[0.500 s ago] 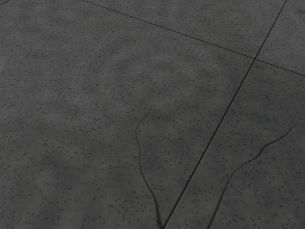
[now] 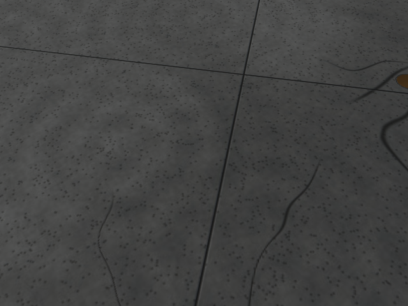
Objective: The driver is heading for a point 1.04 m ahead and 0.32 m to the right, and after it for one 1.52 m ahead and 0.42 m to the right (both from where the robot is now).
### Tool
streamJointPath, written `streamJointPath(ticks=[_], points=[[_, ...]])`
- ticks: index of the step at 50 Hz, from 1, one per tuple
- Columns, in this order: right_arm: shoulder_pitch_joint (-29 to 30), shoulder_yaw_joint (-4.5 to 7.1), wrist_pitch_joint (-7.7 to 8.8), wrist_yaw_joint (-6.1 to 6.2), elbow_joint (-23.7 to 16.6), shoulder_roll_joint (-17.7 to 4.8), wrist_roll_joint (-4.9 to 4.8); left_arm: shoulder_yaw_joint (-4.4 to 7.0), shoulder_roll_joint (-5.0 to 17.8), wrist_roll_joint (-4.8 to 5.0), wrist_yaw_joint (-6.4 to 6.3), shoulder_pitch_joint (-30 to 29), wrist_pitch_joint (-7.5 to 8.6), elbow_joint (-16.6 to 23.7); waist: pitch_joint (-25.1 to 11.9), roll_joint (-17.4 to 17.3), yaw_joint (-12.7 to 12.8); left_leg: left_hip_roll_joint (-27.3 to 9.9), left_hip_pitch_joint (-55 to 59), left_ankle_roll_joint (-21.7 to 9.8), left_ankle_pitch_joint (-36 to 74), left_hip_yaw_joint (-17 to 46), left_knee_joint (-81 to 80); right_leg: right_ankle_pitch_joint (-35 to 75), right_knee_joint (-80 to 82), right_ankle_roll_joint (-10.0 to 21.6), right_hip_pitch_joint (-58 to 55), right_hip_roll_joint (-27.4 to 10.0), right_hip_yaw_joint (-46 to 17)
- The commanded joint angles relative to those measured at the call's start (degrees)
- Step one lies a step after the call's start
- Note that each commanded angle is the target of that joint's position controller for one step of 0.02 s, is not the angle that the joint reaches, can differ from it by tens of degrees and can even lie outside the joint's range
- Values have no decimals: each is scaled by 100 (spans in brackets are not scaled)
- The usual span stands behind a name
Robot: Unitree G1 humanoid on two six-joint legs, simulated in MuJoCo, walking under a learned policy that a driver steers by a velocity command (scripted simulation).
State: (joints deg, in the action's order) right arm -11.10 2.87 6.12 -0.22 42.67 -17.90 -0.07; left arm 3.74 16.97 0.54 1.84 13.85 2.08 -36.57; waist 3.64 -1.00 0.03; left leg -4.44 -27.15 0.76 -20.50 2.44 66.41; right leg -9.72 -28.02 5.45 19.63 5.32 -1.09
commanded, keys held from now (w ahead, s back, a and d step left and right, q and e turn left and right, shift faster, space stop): w+e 1.00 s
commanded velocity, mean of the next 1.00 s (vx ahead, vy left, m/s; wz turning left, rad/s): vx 0.50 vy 0.00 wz -0.60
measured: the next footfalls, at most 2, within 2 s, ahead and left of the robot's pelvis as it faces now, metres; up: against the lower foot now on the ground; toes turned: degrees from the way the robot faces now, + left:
left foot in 0.32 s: +0.37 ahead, +0.13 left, +0.00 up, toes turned -15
right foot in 0.84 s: +0.54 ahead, -0.22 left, +0.00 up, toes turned -32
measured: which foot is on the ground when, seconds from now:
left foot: up 0.00-0.30, down 0.32-0.84, up 0.86-1.00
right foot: down 0.00-0.32, up 0.34-0.82, down 0.84-1.00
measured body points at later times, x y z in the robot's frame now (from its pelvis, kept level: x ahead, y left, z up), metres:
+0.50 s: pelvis +0.28 +0.04 +0.00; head +0.30 +0.05 +0.45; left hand +0.46 +0.29 -0.11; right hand +0.33 -0.25 -0.09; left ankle +0.33 +0.14 -0.73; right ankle +0.20 -0.08 -0.65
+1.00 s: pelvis +0.50 -0.12 +0.00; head +0.53 -0.15 +0.45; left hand +0.77 +0.04 -0.09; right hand +0.45 -0.42 -0.11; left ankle +0.55 +0.06 -0.64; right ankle +0.51 -0.20 -0.73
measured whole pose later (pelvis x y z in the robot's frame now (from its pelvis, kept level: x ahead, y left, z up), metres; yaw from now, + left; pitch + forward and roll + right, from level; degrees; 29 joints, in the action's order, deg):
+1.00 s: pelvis +0.50 -0.12 +0.00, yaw -36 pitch +1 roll +1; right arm -11.0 2.8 6.0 -0.4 43.4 -18.1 -0.3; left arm 3.9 17.1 0.7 1.8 14.2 2.2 -36.4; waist 4.1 -1.1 -0.1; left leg -4.3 -25.9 0.4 -20.4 2.3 66.5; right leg -9.8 -28.0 5.8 19.1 5.5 -0.8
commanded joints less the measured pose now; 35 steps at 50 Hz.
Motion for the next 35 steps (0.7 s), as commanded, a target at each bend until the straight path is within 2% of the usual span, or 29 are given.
streamJointPath(ticks=[1,3,6,8,10,13,14,15,16,17,18,19,20,21,22,23,24,26,29,32,35], points=[[-169,183,-1,23,-355,-638,97,218,776,-31,-90,-92,145,413,-677,387,-140,-229,-822,153,402,159,-450,1294,1452,1193,-950,-1494,-1964],[122,134,-57,37,-439,-491,123,245,875,-11,-169,48,150,311,-526,340,-85,-135,-854,306,897,86,-1065,1456,1507,1151,-652,-1342,-1655],[808,43,-43,0,-591,-291,99,265,928,38,-247,286,107,165,-377,463,178,93,-618,370,2059,75,-2416,963,1449,875,-461,-1060,-1389],[1200,18,-7,-53,-682,-265,43,282,973,64,-273,472,80,66,-317,512,338,281,-297,360,2501,60,-3074,591,1398,757,-389,-1026,-1448],[1408,44,35,-98,-762,-360,-18,292,982,97,-277,657,59,-43,-288,558,408,364,-141,307,2554,156,-3414,342,1231,712,-553,-1143,-1719],[1312,140,92,-140,-776,-572,-41,287,914,102,-298,713,13,-119,-312,722,295,404,89,126,1995,302,-3766,224,741,589,-1024,-1317,-2228],[1124,178,113,-134,-740,-623,-48,293,909,91,-299,667,-8,-120,-342,824,187,420,329,32,1724,261,-3828,320,553,532,-1085,-1325,-2344],[723,233,134,-111,-632,-675,-36,264,806,86,-296,604,-27,-105,-467,846,-31,441,872,-97,1689,154,-4045,432,247,420,-1041,-1185,-2325],[145,315,163,-71,-549,-844,39,172,551,55,-277,606,-18,-65,-938,701,-310,109,1911,-334,1624,360,-4055,494,-601,232,-793,-886,-2074],[-694,391,155,-21,-483,-1164,91,41,190,-63,-274,777,-7,29,-1777,-147,-543,-940,3398,-652,1380,1429,-3995,-788,-2292,-16,-14,-429,-1472],[-1023,480,72,-81,-261,-1511,118,-1,118,172,-275,1482,48,215,-2177,-2144,-164,-2001,4670,-1519,-300,4259,-4735,-2601,-3942,-314,1979,70,-921],[-779,353,53,-103,-402,-899,-4,114,738,211,-301,1310,37,12,-1600,-1215,-310,-1904,4285,-1371,-1383,4260,-4989,-2224,-4582,-423,2529,-391,-1079],[-561,271,15,-70,-433,-602,-14,190,974,157,-292,683,3,77,-958,-696,-444,-1654,3636,-1128,-1061,3223,-5012,-1679,-4660,-460,2619,-566,-906],[-311,224,-14,-61,-456,-519,47,191,896,102,-298,427,-26,108,-650,-324,-345,-1404,3012,-1020,-239,2502,-5086,-1292,-4538,-496,2392,-749,-766],[-172,192,-31,-47,-399,-407,70,205,816,57,-277,251,-27,170,-390,-320,-267,-1203,2591,-1015,387,1990,-5194,-1040,-4270,-511,2296,-895,-757],[-122,169,-17,-24,-364,-359,99,203,702,90,-238,281,-46,186,-333,-492,-159,-1059,2301,-958,765,1550,-5325,-883,-4110,-504,2036,-1033,-713],[-119,171,8,-17,-320,-327,82,187,585,121,-217,311,-72,186,-322,-594,-130,-977,2183,-975,988,1249,-5451,-811,-3994,-514,1934,-1077,-621],[-174,209,50,-12,-210,-419,42,147,408,109,-200,176,-118,261,-253,-521,-121,-1008,2123,-1089,1447,819,-5627,-645,-3758,-558,2066,-1139,-528],[-242,275,38,4,-71,-610,47,105,313,77,-166,-126,-117,378,-208,-343,-158,-1084,2316,-1175,2114,289,-5741,-66,-3088,-635,2332,-1194,-490],[-228,288,-19,25,14,-716,27,62,244,80,-58,-522,-55,436,-124,-291,-284,-931,2391,-1034,2478,-388,-5759,799,-2097,-600,2097,-1151,-239],[-473,317,-93,50,161,-858,-27,10,154,81,56,-1081,-19,605,48,-224,-480,-986,2591,-937,2574,-776,-5743,1088,-1338,-493,1893,-1060,74]])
